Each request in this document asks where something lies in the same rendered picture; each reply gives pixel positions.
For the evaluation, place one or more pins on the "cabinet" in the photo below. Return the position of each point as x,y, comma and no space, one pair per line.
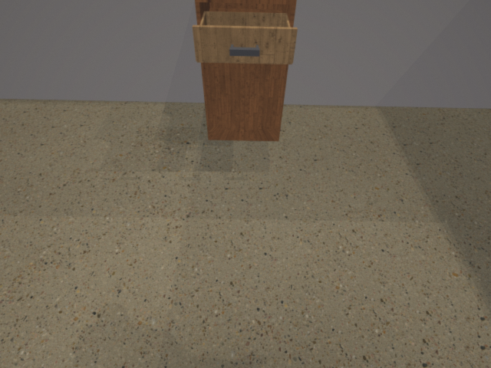
244,101

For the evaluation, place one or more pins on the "drawer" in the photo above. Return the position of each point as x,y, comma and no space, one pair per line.
270,31

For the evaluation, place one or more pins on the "handle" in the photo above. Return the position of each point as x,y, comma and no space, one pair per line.
235,51

